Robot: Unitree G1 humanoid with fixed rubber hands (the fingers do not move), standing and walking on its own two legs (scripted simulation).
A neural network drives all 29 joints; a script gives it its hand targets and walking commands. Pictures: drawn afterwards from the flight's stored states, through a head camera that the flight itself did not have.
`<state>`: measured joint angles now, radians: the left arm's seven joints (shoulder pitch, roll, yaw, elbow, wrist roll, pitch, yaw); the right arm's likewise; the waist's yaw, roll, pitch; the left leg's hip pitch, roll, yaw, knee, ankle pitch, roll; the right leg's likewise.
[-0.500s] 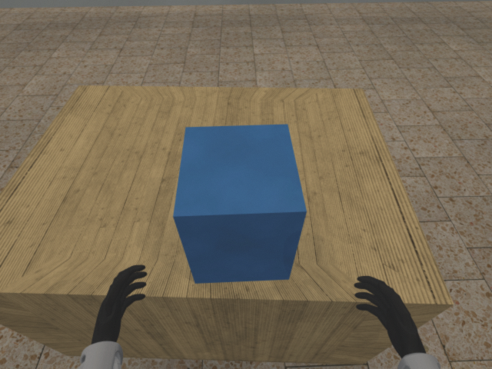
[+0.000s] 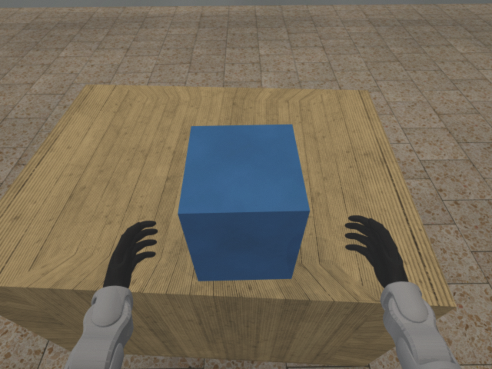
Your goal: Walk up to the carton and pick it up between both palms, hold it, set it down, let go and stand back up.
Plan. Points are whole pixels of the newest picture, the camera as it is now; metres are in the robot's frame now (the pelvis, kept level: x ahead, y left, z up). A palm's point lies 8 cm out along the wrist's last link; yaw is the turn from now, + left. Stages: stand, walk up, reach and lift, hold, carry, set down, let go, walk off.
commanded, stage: reach and lift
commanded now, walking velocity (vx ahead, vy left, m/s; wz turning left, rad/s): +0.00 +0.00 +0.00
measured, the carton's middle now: (243, 205) +0.42 +0.05 -0.02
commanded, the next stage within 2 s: none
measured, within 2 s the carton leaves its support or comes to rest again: neither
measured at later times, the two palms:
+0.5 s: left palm (118, 216) +0.30 +0.23 +0.10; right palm (378, 208) +0.35 -0.17 +0.09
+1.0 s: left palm (125, 159) +0.37 +0.22 +0.16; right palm (365, 151) +0.41 -0.15 +0.15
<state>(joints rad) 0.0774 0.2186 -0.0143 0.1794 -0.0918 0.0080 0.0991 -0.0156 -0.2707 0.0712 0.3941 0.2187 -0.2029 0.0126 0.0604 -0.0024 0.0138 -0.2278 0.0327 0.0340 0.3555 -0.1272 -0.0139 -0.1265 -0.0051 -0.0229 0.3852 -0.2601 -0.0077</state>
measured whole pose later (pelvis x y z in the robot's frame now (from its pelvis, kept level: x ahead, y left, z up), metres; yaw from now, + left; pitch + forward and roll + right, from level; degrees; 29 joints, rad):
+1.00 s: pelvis +0.00 -0.01 +0.00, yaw +0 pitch +0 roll +0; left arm -0.60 0.22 0.17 0.25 -0.09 0.60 0.09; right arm -0.71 -0.27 0.07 0.54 0.27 0.29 -0.11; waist 0.07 0.00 0.02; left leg -0.23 0.05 0.03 0.34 -0.12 -0.02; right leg -0.13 0.01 -0.02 0.37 -0.25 -0.01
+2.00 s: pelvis +0.01 +0.00 +0.00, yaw -1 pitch +15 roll -1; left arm -0.77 0.22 0.18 1.13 -0.09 -0.17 0.05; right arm -0.89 -0.27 0.07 1.20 0.30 -0.14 0.00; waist 0.12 0.00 -0.15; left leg -0.53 0.06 0.03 0.39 -0.12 -0.02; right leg -0.40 0.02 -0.02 0.36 -0.22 -0.01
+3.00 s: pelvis +0.01 +0.00 -0.01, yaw -1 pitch +15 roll -1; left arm -0.70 -0.02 0.43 1.07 0.23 -0.29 0.08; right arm -0.83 -0.01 -0.40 1.20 -0.24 -0.33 -0.10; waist 0.12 0.00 -0.16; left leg -0.54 0.06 0.03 0.41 -0.13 -0.02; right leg -0.42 0.02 -0.02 0.38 -0.23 -0.01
